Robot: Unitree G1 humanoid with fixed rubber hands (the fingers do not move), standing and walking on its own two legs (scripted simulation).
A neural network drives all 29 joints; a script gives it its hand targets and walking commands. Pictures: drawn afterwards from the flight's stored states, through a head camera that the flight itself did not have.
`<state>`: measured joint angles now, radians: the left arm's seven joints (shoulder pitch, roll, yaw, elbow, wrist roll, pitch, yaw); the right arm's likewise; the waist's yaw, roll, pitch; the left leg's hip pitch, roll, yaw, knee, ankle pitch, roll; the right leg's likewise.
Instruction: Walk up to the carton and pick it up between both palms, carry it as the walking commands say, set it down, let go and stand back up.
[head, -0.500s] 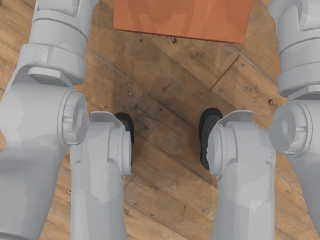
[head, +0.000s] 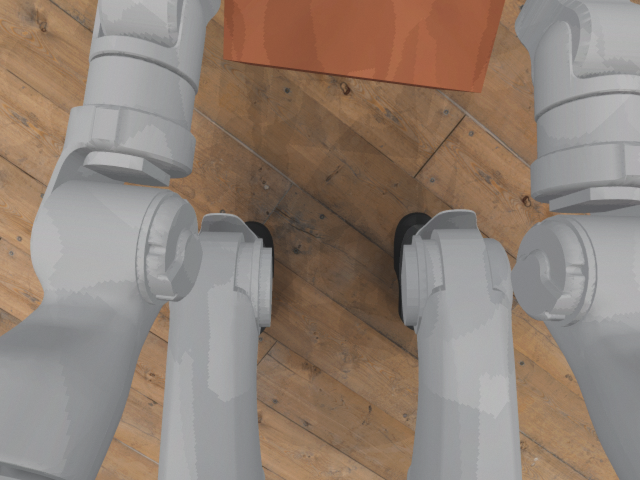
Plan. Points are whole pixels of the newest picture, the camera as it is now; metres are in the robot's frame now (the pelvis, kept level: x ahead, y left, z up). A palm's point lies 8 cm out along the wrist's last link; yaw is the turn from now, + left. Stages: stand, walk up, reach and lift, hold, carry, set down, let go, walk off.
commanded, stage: reach and lift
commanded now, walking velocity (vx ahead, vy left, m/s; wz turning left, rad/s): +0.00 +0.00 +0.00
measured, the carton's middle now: out of the picture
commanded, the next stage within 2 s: none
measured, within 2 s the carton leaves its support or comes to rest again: neither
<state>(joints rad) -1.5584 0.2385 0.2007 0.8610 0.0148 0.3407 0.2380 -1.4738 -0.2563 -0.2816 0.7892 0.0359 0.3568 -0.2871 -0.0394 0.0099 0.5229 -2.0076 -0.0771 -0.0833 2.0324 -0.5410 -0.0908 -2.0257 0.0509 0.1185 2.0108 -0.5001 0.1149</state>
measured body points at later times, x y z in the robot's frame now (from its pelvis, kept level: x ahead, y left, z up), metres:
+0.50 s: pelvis -0.01 +0.00 +0.04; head +0.35 +0.00 +0.30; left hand +0.57 +0.12 -0.08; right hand +0.55 -0.19 -0.09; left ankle +0.13 +0.14 -0.39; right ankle +0.14 -0.15 -0.39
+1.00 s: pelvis -0.02 +0.00 +0.09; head +0.32 -0.01 +0.37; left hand +0.56 +0.12 -0.01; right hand +0.53 -0.19 -0.02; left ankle +0.13 +0.14 -0.39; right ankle +0.14 -0.15 -0.39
